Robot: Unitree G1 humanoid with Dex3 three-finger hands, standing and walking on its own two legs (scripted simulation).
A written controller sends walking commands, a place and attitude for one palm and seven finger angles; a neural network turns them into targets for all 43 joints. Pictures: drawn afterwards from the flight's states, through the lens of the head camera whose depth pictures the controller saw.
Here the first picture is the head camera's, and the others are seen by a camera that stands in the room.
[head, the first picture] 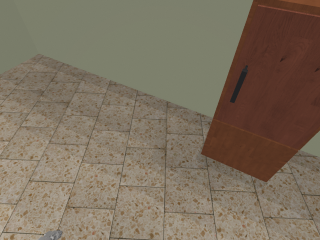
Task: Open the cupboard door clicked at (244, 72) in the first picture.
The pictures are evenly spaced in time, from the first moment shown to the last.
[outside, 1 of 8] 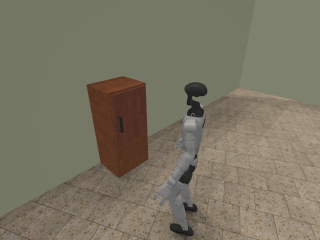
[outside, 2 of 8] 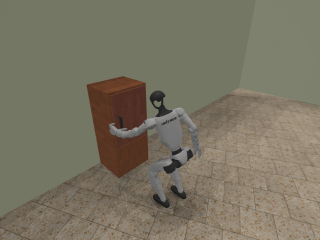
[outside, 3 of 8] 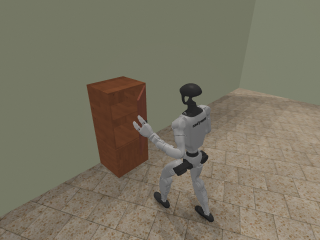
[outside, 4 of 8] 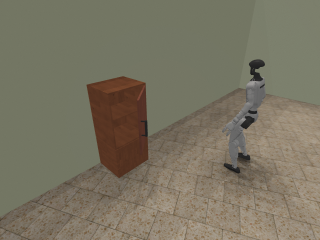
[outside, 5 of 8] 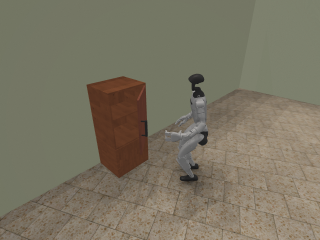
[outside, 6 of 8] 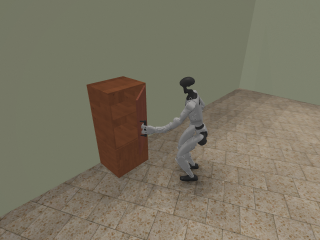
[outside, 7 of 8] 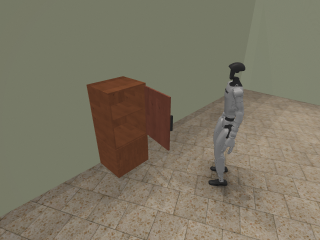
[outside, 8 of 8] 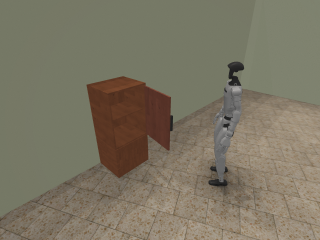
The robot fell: no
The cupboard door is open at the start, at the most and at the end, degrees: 0 80 80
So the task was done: yes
